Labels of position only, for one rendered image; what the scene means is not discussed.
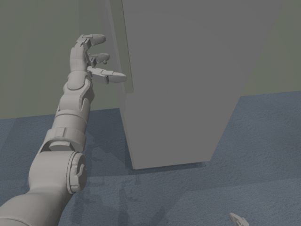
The robot left forearm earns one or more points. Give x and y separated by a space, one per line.
71 118

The fridge door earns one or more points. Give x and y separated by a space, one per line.
190 62

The left robot hand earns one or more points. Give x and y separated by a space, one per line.
80 60

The handle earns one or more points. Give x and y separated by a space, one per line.
121 38

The left robot upper arm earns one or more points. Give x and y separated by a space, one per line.
55 177

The right robot hand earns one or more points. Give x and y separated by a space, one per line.
238 221

